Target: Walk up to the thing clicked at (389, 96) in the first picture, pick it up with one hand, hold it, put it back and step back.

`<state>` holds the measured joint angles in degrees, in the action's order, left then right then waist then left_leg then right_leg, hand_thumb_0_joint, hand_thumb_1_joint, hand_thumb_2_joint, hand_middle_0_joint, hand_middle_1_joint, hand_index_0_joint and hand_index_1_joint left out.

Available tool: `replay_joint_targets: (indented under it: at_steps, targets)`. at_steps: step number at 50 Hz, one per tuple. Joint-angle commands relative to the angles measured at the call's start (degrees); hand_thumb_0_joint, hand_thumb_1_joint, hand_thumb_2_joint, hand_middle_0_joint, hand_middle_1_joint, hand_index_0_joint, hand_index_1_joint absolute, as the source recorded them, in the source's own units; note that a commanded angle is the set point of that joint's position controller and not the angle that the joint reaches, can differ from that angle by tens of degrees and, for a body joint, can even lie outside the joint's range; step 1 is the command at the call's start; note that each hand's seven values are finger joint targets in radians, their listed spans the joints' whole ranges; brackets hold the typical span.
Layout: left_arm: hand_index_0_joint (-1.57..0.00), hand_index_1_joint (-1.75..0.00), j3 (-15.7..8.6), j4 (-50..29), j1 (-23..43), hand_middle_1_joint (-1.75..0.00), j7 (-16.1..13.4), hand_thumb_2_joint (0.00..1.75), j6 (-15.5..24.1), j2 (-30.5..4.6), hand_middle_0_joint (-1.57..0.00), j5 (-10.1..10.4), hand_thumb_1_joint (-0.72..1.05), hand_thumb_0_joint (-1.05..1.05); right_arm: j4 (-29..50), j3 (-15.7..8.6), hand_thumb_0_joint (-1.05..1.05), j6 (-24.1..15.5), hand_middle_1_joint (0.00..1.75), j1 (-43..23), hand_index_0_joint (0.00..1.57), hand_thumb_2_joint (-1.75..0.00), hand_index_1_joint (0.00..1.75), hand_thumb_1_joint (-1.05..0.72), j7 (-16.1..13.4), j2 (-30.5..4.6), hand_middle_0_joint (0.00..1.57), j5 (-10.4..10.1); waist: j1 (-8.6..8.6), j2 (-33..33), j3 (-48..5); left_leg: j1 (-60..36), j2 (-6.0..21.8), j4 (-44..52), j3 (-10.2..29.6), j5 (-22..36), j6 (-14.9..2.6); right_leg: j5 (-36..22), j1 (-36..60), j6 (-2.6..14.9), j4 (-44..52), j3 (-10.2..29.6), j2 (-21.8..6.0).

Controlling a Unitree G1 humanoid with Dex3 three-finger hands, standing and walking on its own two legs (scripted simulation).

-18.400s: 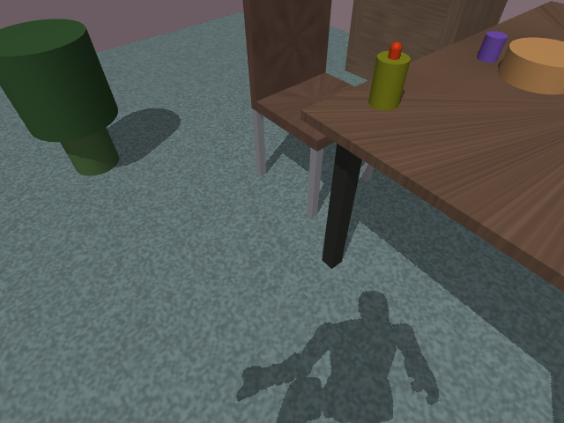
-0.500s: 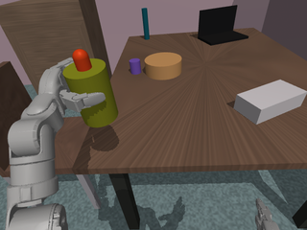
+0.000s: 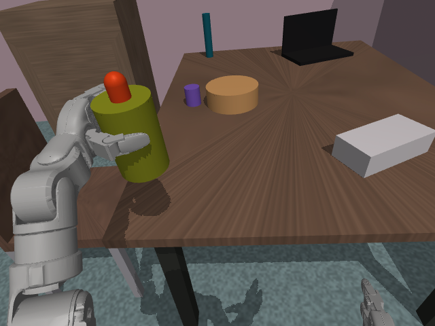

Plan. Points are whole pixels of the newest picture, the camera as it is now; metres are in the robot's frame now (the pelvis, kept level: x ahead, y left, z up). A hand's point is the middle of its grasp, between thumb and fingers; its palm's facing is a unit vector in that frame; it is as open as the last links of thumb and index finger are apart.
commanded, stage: hold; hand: left
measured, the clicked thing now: (130, 125) +0.35 +0.15 +0.28
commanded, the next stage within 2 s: crouch in 1.10 s
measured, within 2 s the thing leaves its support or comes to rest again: neither
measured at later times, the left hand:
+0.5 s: hand (120, 127) +0.35 +0.17 +0.28, palm faces +0.09 -1.00 -0.03, open 11.7 cm
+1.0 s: hand (122, 126) +0.35 +0.16 +0.28, palm faces +0.10 -1.00 -0.01, open 11.7 cm
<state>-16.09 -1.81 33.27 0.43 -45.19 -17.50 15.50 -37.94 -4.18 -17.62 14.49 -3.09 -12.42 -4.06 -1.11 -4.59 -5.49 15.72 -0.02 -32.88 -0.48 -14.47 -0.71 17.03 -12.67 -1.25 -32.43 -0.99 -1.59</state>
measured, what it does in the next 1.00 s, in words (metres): stands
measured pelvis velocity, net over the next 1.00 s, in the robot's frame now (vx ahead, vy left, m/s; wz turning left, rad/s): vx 0.00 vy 0.00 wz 0.00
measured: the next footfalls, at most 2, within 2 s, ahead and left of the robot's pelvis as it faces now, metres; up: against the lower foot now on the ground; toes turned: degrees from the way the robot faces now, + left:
none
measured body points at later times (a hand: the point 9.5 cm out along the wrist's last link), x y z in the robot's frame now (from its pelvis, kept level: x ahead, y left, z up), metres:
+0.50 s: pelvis +0.00 +0.00 +0.00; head -0.05 -0.03 +0.45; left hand +0.34 +0.22 +0.28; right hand +0.18 -0.24 -0.06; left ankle +0.04 +0.11 -0.73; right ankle +0.01 -0.13 -0.73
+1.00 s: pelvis +0.00 +0.00 +0.00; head -0.06 -0.03 +0.45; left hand +0.34 +0.22 +0.28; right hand +0.17 -0.25 -0.06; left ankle +0.04 +0.11 -0.73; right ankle +0.01 -0.13 -0.73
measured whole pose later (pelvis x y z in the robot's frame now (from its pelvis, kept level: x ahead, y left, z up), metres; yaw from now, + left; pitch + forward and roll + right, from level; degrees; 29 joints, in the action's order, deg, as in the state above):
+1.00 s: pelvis +0.00 +0.00 +0.00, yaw +0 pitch -3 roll +0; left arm -15.8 0.0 33.3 0.8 -44.0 -18.0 14.2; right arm -36.9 -3.8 -17.5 15.0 -2.7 -12.5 -3.7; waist -0.9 -4.8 -5.0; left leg 15.7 0.2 -32.8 -0.6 -14.3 -0.6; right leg 16.7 -12.7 -1.1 -32.3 -0.9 -1.4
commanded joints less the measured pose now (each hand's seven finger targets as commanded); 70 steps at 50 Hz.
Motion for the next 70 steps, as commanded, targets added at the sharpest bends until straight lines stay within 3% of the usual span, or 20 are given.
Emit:
replay_joint_targets:
  at_steps: [1, 10, 18, 24, 25, 30, 33, 36, 39, 42, 49, 54, 55, 58, 59, 62, 63, 64, 65, 70]
  targets:
    - [-1.26, -1.46, -5.7, -14.5, 34.2, -1.45, -1.6, 1.31, 7.5, -13.6, -1.24, 0.1, -0.07, 0.00, 9.6, -1.9, 0.00, -3.7, 0.05, -8.1, 0.05, -0.06, 0.05, 0.52, -0.6, -6.0, 0.05, -0.3, 0.09, 3.2, -12.5, -8.5, -1.1, 3.5, -0.4, 8.1, -0.45, -9.2, -2.8, 1.02, 5.8, -1.4, 1.1]
    - [-1.27, -1.46, -6.5, -14.6, 33.2, -1.44, 0.1, 1.29, 8.6, -15.5, -1.25, -0.4, -0.10, 0.00, 9.9, -2.4, 0.00, -4.0, 0.05, -9.3, 0.05, -0.07, 0.05, 0.51, -0.8, -7.3, 0.05, 0.0, -0.79, 2.9, -13.8, -8.5, -0.5, 3.8, 0.5, 8.4, -0.23, -8.6, -1.1, 1.37, 5.9, -2.0, 1.8]
    - [-1.26, -1.45, -3.3, -14.5, 31.0, -1.43, 1.7, 1.28, 7.5, -11.7, -1.24, 0.3, -0.08, 0.00, 10.5, -1.3, 0.00, -3.5, 0.05, -8.5, 0.05, -0.06, 0.05, 0.52, -0.4, -6.5, 0.05, -0.2, -0.25, 2.5, -10.9, -8.2, -0.1, 4.8, 0.6, 7.4, -0.06, -8.1, -2.9, 1.45, 5.9, -2.1, 2.1]
    - [-1.23, -1.43, -4.4, -16.3, 31.9, -1.42, 0.7, 1.28, 7.4, -12.5, -1.21, 0.1, -0.09, 0.00, 10.8, -2.4, 0.00, -3.8, 0.05, -7.9, 0.05, -0.06, 0.05, 0.52, -0.2, -7.0, 0.05, -0.2, 0.52, 1.5, -12.1, -9.8, 0.0, 4.8, 0.7, 7.2, 0.13, -7.9, -3.2, 1.55, 5.7, -2.1, 2.2]
    - [-1.23, -1.43, -6.5, -18.7, 33.9, -1.42, 0.3, 1.28, 7.8, -14.7, -1.21, 0.3, -0.09, 0.00, 10.1, -3.1, 0.00, -3.8, 0.05, -7.1, 0.05, -0.06, 0.05, 0.52, -0.4, -7.3, 0.05, 0.0, 0.57, 1.5, -12.9, -10.0, 0.1, 4.6, 0.7, 7.5, 0.11, -8.2, -3.1, 1.41, 5.7, -2.1, 2.2]
    - [-1.24, -1.46, -8.0, -19.4, 35.3, -1.45, -0.6, 1.31, 8.4, -16.7, -1.22, 0.3, -0.11, 0.00, 9.7, -2.8, 0.00, -4.5, 0.05, -7.5, 0.05, -0.07, 0.05, 0.52, -0.8, -6.8, 0.05, 0.2, 0.28, 3.1, -13.5, -9.6, -0.4, 3.8, 0.4, 9.0, -0.21, -9.5, -1.9, 1.15, 5.6, -1.8, 1.9]
    - [-1.25, -1.46, -4.9, -14.8, 33.4, -1.45, -0.3, 1.32, 7.6, -12.6, -1.23, 0.1, -0.09, 0.00, 10.0, -2.0, 0.00, -4.8, 0.05, -9.1, 0.05, -0.07, 0.05, 0.52, -1.0, -6.4, 0.05, 0.3, 0.38, 3.4, -11.9, -8.8, -0.5, 4.1, 0.3, 8.4, -0.18, -9.1, -2.6, 1.20, 5.7, -1.9, 1.9]
    - [-1.27, -1.48, -5.8, -13.2, 34.1, -1.46, 0.2, 1.32, 7.4, -14.2, -1.25, 0.1, -0.09, 0.00, 10.2, -1.3, 0.00, -4.7, 0.05, -8.6, 0.05, -0.07, 0.05, 0.52, -0.9, -6.1, 0.05, 0.2, 0.12, 4.0, -12.4, -8.5, -0.8, 3.9, 0.0, 7.8, -0.43, -8.8, -2.1, 1.06, 6.1, -1.7, 1.6]
    - [-1.27, -1.47, -3.9, -11.0, 31.2, -1.46, 0.6, 1.31, 6.7, -12.0, -1.25, 0.0, -0.09, 0.00, 9.6, 0.3, 0.00, -4.1, 0.05, -9.9, 0.05, -0.06, 0.05, 0.52, -0.3, -4.8, 0.05, 0.0, -1.44, 3.0, -9.5, -6.4, -0.7, 4.6, 0.2, 7.1, -0.14, -7.8, -2.4, 1.47, 6.0, -2.1, 1.8]
    - [-1.28, -1.47, -5.0, -10.2, 30.1, -1.46, 0.7, 1.31, 6.5, -12.9, -1.26, 0.1, -0.08, 0.00, 10.5, -1.4, 0.00, -3.8, 0.05, -8.7, 0.05, -0.06, 0.05, 0.53, -0.1, -6.4, 0.05, -0.1, -0.47, 4.0, -10.3, -6.9, -0.8, 4.5, -0.2, 6.9, -0.36, -7.7, -2.5, 1.24, 6.5, -1.8, 1.7]
    - [-1.25, -1.45, -7.2, -15.4, 35.8, -1.44, -0.5, 1.29, 8.7, -16.0, -1.22, -0.1, -0.09, 0.00, 10.5, -2.2, 0.00, -3.7, 0.05, -7.8, 0.05, -0.06, 0.05, 0.52, -0.3, -6.8, 0.05, 0.0, 0.19, 3.8, -12.7, -8.8, -0.6, 4.3, 0.1, 6.7, -0.39, -7.6, -2.5, 1.08, 6.0, -1.7, 1.8]
    - [-1.25, -1.44, -5.8, -18.9, 36.4, -1.43, -0.4, 1.29, 10.2, -15.6, -1.23, -0.3, -0.10, 0.00, 10.4, -1.3, 0.00, -4.4, 0.05, -8.1, 0.05, -0.07, 0.05, 0.52, -0.7, -6.0, 0.05, 0.1, 0.09, 0.6, -13.3, -9.6, -0.3, 4.3, 0.5, 6.7, -0.01, -7.5, -3.2, 1.45, 5.5, -2.0, 1.9]
    - [-1.24, -1.44, -4.6, -14.3, 33.7, -1.43, -0.2, 1.29, 9.7, -13.5, -1.22, -0.3, -0.10, 0.00, 11.1, -1.1, 0.00, -4.7, 0.05, -8.4, 0.05, -0.07, 0.05, 0.51, -0.6, -5.9, 0.05, 0.1, 0.58, 2.0, -12.1, -8.9, -0.3, 4.5, 0.4, 6.0, -0.01, -6.9, -3.3, 1.39, 5.6, -2.0, 1.9]
    - [-1.25, -1.45, -6.0, -17.3, 35.7, -1.43, 0.4, 1.29, 9.9, -15.9, -1.24, -0.3, -0.11, 0.00, 9.2, -1.6, 0.00, -4.9, 0.05, -8.5, 0.05, -0.07, 0.05, 0.51, -1.0, -6.4, 0.05, 0.3, -0.01, 0.8, -13.4, -9.2, -0.3, 4.5, 0.5, 5.9, 0.02, -6.8, -3.0, 1.53, 5.7, -1.9, 1.9]
    - [-1.25, -1.45, -3.7, -13.6, 34.3, -1.44, 0.8, 1.29, 9.0, -13.3, -1.24, -0.4, -0.12, 0.00, 9.6, -1.2, 0.00, -5.0, 0.05, -8.8, 0.05, -0.07, 0.05, 0.52, -0.9, -6.1, 0.05, 0.2, 0.86, -0.3, -12.3, -9.3, -0.2, 4.7, 0.4, 5.8, 0.14, -6.8, -3.9, 1.67, 5.7, -1.9, 2.0]
    - [-1.30, -1.44, -4.9, -14.2, 36.2, -1.43, 1.0, 1.27, 8.4, -14.6, -1.29, -0.1, -0.06, 0.00, 8.1, -2.1, 0.00, -5.3, 0.05, -9.1, 0.05, -0.05, 0.05, 0.56, -0.9, -7.1, 0.05, 0.4, 0.31, 0.2, -11.6, -8.9, 0.2, 5.3, 1.1, 4.5, 0.35, -6.1, -4.0, 1.63, 5.6, -2.1, 2.2]
    - [-1.31, -1.45, -3.9, -7.6, 34.3, -1.44, 1.0, 1.28, 7.4, -12.8, -1.30, -0.2, -0.05, 0.00, 7.9, -1.7, 0.00, -5.3, 0.05, -10.0, 0.05, -0.05, 0.05, 0.57, -0.9, -6.8, 0.05, 0.3, 0.69, 1.5, -10.2, -7.9, 0.0, 5.2, 0.9, 4.4, 0.20, -6.1, -4.3, 1.53, 6.1, -2.1, 2.1]
    - [-1.33, -1.47, -5.9, -12.2, 37.1, -1.46, 0.9, 1.29, 7.8, -15.3, -1.32, 0.2, -0.04, 0.00, 7.8, -1.7, 0.00, -5.2, 0.05, -9.0, 0.05, -0.05, 0.05, 0.57, -1.0, -6.7, 0.05, 0.4, 0.40, 2.3, -10.7, -7.8, -0.1, 5.2, 0.7, 4.3, -0.11, -6.1, -3.5, 1.33, 6.4, -1.9, 2.0]
    - [-1.33, -1.48, -3.7, -3.7, 33.7, -1.47, 0.8, 1.31, 6.7, -11.8, -1.31, 0.0, -0.05, 0.00, 7.7, -1.1, 0.00, -5.2, 0.05, -9.7, 0.05, -0.05, 0.05, 0.57, -0.8, -6.2, 0.05, 0.3, 0.67, 4.4, -8.5, -6.3, -0.3, 5.3, 0.5, 4.1, -0.23, -5.7, -4.3, 1.33, 6.6, -2.0, 2.1]
    - [-1.30, -1.44, -3.3, 2.2, 35.4, -1.43, -0.7, 1.28, 7.8, -11.6, -1.28, -0.6, -0.05, 0.00, 8.4, -0.7, 0.00, -4.9, 0.05, -8.6, 0.05, -0.04, 0.05, 0.58, -0.7, -6.1, 0.05, 0.5, 0.89, 7.6, -8.1, -5.7, -0.6, 5.6, -0.2, 3.2, -0.50, -4.9, -5.1, 1.06, 7.1, -1.6, 1.9]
